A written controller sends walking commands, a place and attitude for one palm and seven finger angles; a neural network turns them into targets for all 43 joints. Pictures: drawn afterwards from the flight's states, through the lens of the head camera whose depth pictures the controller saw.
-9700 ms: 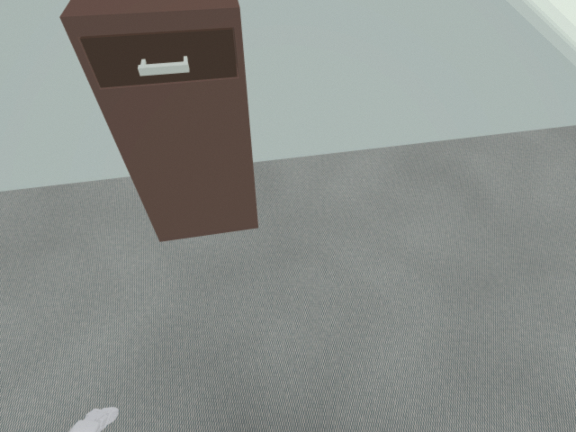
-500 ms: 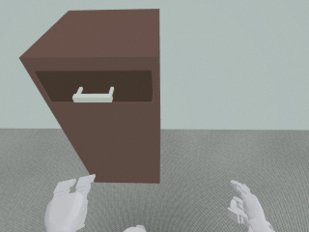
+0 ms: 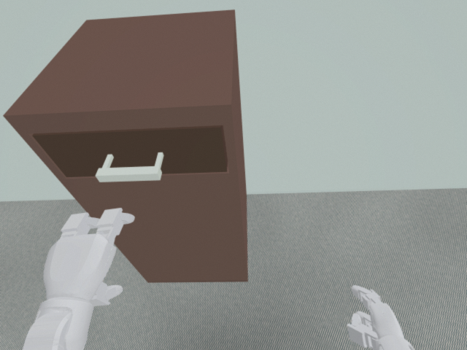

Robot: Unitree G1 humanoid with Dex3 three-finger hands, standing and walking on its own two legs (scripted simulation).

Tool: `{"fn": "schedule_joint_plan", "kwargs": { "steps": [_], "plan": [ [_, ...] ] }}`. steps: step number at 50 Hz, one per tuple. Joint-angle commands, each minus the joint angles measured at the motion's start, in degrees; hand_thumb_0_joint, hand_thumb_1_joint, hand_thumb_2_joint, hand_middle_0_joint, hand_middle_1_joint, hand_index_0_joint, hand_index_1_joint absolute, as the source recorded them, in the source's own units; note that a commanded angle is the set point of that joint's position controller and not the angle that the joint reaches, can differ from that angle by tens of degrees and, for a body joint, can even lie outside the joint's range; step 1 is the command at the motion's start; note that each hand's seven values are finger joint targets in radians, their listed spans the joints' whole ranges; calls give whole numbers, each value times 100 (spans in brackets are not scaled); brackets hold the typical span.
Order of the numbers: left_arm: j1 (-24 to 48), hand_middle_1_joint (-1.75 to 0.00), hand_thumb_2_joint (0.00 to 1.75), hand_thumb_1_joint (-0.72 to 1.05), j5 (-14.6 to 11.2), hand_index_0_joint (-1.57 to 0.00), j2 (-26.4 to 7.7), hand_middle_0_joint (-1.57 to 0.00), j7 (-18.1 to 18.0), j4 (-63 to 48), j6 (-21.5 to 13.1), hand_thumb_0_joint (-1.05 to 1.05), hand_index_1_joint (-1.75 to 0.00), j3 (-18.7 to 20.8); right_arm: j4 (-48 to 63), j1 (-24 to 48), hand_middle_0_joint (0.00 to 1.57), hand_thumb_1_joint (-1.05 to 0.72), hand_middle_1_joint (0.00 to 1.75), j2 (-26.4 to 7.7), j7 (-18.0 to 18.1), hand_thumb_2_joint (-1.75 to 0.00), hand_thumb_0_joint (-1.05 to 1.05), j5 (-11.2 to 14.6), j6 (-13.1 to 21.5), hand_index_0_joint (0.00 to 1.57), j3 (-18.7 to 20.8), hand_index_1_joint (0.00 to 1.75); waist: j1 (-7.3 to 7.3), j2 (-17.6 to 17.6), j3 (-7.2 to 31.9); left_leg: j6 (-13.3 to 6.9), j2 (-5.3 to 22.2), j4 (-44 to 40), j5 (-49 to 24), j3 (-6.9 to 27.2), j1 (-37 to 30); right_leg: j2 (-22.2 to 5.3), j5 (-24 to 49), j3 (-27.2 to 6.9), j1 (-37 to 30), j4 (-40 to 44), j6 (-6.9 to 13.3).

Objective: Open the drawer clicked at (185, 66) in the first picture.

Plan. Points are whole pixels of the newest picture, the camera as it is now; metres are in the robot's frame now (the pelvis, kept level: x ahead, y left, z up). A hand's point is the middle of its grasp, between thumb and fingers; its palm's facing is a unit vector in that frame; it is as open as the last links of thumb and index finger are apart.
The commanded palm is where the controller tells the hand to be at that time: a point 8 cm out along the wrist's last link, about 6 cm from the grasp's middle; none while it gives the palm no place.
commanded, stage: raise the hand with hooked fingers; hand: left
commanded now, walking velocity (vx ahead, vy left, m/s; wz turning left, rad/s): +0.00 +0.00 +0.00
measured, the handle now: (131, 166) +0.44 +0.28 +0.05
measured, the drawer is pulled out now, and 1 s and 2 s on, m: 0.00 0.00 0.00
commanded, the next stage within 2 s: move the hooked fingers above the handle in 0.94 s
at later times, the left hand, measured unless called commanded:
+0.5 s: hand (71, 193) +0.29 +0.28 +0.16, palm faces +0.18 -0.07 -0.98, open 13.8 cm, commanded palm +0.25 +0.26 +0.21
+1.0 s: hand (56, 207) +0.26 +0.29 +0.16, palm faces +0.15 -0.08 -0.99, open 13.9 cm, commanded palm +0.23 +0.27 +0.21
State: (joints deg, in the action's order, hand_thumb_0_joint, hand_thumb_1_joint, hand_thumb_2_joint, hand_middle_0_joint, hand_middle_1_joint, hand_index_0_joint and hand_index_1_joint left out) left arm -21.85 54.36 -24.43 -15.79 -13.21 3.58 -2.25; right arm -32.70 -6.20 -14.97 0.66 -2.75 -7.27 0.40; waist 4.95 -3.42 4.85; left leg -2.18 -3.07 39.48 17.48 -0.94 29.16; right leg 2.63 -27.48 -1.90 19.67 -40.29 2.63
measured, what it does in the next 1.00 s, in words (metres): stands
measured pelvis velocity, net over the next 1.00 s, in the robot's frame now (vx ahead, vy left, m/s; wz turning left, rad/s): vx -0.04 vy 0.02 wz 0.04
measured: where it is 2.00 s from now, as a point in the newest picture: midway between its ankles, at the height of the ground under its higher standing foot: outside the picture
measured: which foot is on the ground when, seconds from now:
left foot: down 0.00-1.00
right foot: down 0.00-1.00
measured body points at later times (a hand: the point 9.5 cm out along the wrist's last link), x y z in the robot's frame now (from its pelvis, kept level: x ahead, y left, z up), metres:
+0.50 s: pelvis -0.02 +0.02 +0.01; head -0.02 -0.02 +0.46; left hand +0.27 +0.28 +0.21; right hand +0.20 -0.18 -0.09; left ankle +0.02 +0.10 -0.72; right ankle -0.08 -0.09 -0.72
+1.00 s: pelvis -0.04 +0.02 +0.02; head -0.04 -0.02 +0.47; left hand +0.25 +0.29 +0.21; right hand +0.16 -0.19 -0.10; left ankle +0.02 +0.10 -0.72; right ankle -0.08 -0.09 -0.72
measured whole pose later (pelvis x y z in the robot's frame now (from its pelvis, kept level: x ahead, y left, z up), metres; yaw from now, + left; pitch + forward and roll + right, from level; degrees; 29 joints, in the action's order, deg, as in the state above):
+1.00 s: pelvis -0.04 +0.02 +0.02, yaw +2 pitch +0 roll +0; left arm 9.6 48.9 -29.7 -0.8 0.4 10.5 -2.3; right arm -36.9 -6.7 -15.1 0.5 2.1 -8.2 -1.0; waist 5.2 -6.1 0.8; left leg -3.4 -4.4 27.5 7.9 1.1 19.8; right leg 1.3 -19.5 0.0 10.6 -29.7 1.1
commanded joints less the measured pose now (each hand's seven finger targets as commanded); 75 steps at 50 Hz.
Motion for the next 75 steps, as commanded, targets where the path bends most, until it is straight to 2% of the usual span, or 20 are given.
{"fn": "schedule_joint_plan", "kwargs": {
  "steps": [1,5,8,15,20,25,27,31,35,40,46,51,54,55,60,63,67,70,73,75],
  "plan": [
    [970,-103,41,-24,-156,-28,-867,-28,-353,-1218,190,0,-103,936,859,775,20,-90,30,-516,-38,-90,0,54,245,20,249,30,-51,143,1451,-77,117,-13,-2978,278,-1862,-166,3806,-67,99,413,-114],
    [1449,-110,37,-34,-370,-29,-755,-29,104,-780,726,0,-110,540,849,884,20,-90,30,-575,9,-90,0,232,103,20,261,30,-159,705,1149,-66,101,-270,-2598,249,-1752,-170,3734,-1,-87,640,-188],
    [2222,-114,34,-41,-305,-29,-1041,-29,524,-873,941,0,-114,383,848,948,20,-90,30,-591,89,-90,0,277,-1,20,216,30,-171,682,1214,-93,85,-431,-2632,248,-1944,-192,3587,36,-190,759,-223],
    [3317,-120,30,-50,-139,-30,-1838,-30,841,-987,760,0,-120,928,775,1065,20,-90,30,-503,163,-90,0,264,-16,20,52,30,5,-206,1417,-42,128,-683,-2791,366,-2446,-117,2978,80,-378,969,-62],
    [3837,-120,30,-50,-407,-30,-1772,-30,1044,-75,972,0,-120,932,693,1061,20,-90,30,-510,92,-90,0,372,-61,20,11,30,-6,58,1013,38,131,-963,-2393,340,-2240,-60,2631,152,-432,1179,-53],
    [4710,-120,30,-50,-469,-30,-1543,-30,1539,349,1247,0,-120,379,730,1113,20,-90,30,-587,106,-90,0,469,-109,20,-22,30,-161,257,781,33,141,-1211,-1764,332,-2229,-90,2035,197,-347,1396,-79],
    [5076,-120,30,-50,-452,-30,-1612,-30,1744,315,1183,0,-120,268,742,1099,20,-90,30,-597,133,-90,0,482,-56,20,-24,30,-199,313,834,-13,132,-1275,-1493,369,-2322,-93,1793,172,-282,1492,-104],
    [4557,-120,30,-50,-422,-30,-1616,-30,1995,207,839,0,-120,351,795,1030,20,-90,30,-582,112,-90,0,450,19,20,-32,30,-95,272,940,-38,143,-1371,-1369,388,-2357,-102,1562,184,-410,1543,-70],
    [4556,-120,30,-50,-495,-30,-2169,-30,1778,-383,312,0,-120,998,791,996,20,-90,30,-570,93,-90,0,366,128,20,-25,30,44,-5,1073,-22,139,-1459,-1368,410,-2392,-84,1427,184,-594,1591,-33],
    [4781,-120,30,-50,-521,-30,-2157,-30,1220,-148,89,0,-120,1278,585,858,20,-90,30,-545,45,-90,0,371,260,20,29,30,73,-200,792,42,142,-1524,-1237,467,-2341,-16,1274,240,-353,1632,1],
    [4695,-120,30,-50,-504,-30,-1455,-30,1249,409,568,0,-120,496,540,922,20,-90,30,-611,2,-90,0,480,249,20,69,30,-63,97,841,44,118,-1538,-979,366,-2336,-57,1191,223,-256,1668,-67],
    [4738,-120,30,-50,-463,-30,-1422,-30,1664,99,638,0,-120,164,665,1000,20,-90,30,-618,62,-90,0,464,251,20,30,30,-151,286,903,-30,79,-1476,-1044,372,-2400,-97,1307,182,-318,1691,-97],
    [4904,-120,30,-50,-413,-30,-1935,-30,1709,-18,377,0,-120,615,602,963,20,-90,30,-617,137,-90,0,404,252,20,2,30,-107,336,915,-64,57,-1442,-1221,375,-2428,-99,1495,159,-402,1713,-100],
    [4854,-120,30,-50,-422,-30,-2290,-30,1656,10,293,0,-120,995,590,953,20,-90,30,-633,158,-90,0,389,259,20,-6,30,-39,242,921,-64,51,-1416,-1247,350,-2355,-82,1513,113,-503,1740,-80],
    [5262,-120,30,-50,-494,-30,-2317,-30,1373,703,60,0,-120,1250,430,808,20,-90,30,-594,198,-90,0,421,227,20,5,30,-53,51,683,-4,48,-1401,-1278,314,-2227,-60,1494,194,-384,1713,-46],
    [5339,-120,30,-50,-455,-30,-1979,-30,1287,660,90,0,-120,918,474,780,20,-90,30,-588,153,-90,0,423,229,20,53,30,-75,-200,1041,3,45,-1298,-1558,303,-2433,-57,1775,211,-353,1614,-48],
    [5167,-120,30,-50,-426,-30,-1484,-30,1467,1044,337,0,-120,334,512,670,20,-90,30,-653,102,-90,0,452,147,20,90,30,-226,54,942,-16,44,-1214,-1608,303,-2334,-53,1947,223,-213,1571,-69],
    [5285,-120,30,-50,-429,-30,-1367,-30,1628,914,399,0,-120,110,589,631,20,-90,30,-693,118,-90,0,451,89,20,110,30,-302,241,1086,-43,23,-1134,-1730,320,-2351,-66,2114,209,-259,1509,-70],
    [5377,-120,30,-50,-394,-30,-1951,-30,1645,761,217,0,-120,610,573,566,20,-90,30,-721,173,-90,0,416,88,20,125,30,-211,472,1371,-104,-8,-1021,-1970,298,-2345,-85,2614,141,-441,1416,-108],
    [5378,-120,30,-50,-386,-30,-2484,-30,1507,488,20,0,-120,1156,570,576,20,-90,30,-738,182,-90,0,351,67,20,121,30,-53,245,1685,-87,-47,-950,-2285,279,-2291,-100,3005,82,-748,1290,-78]
  ]
}}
